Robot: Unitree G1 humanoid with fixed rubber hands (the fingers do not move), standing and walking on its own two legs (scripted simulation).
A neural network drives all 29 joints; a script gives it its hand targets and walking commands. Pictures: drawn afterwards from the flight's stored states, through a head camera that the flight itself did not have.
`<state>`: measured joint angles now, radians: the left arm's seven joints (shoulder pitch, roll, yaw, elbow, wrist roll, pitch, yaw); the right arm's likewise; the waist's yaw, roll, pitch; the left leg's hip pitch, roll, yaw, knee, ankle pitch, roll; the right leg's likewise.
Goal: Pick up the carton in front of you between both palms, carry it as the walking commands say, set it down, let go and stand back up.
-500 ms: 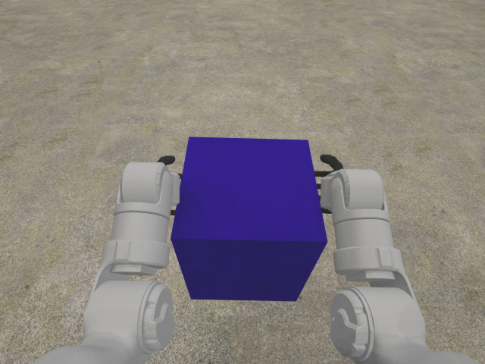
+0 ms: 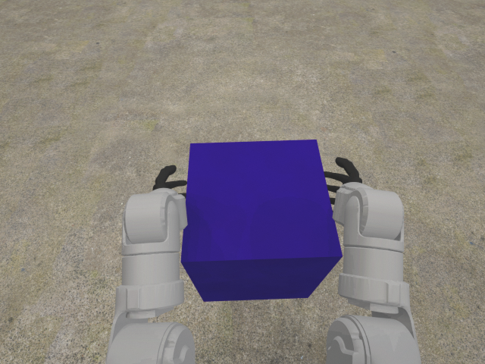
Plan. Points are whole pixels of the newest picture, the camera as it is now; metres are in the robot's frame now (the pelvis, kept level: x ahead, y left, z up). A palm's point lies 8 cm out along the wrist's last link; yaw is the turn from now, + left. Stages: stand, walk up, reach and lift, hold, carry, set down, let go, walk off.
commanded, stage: carry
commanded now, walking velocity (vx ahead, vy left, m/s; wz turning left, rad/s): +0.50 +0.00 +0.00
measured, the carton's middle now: (254, 228) +0.36 -0.01 -0.02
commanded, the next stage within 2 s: none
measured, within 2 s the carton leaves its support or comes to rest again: neither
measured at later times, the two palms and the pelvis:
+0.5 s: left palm (163, 105) +0.60 +0.18 +0.07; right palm (299, 103) +0.59 -0.10 +0.08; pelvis +0.31 +0.06 +0.00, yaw -4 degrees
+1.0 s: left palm (202, 37) +0.91 +0.13 +0.06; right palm (304, 35) +0.91 -0.16 +0.06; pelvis +0.62 -0.01 +0.00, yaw +0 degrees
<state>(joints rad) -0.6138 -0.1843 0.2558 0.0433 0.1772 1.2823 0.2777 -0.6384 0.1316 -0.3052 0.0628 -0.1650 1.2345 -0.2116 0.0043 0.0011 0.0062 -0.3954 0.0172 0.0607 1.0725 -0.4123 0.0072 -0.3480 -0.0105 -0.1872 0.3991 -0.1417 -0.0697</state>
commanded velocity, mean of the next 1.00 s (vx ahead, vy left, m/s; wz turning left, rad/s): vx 0.50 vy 0.00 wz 0.00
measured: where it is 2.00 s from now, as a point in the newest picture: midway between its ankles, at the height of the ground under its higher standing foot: (246, 154)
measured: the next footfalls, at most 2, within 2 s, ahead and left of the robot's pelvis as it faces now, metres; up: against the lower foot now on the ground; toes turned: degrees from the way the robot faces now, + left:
left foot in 0.32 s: +0.39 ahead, +0.13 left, +0.00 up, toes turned +8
right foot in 0.84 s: +0.71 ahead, -0.10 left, +0.00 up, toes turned -12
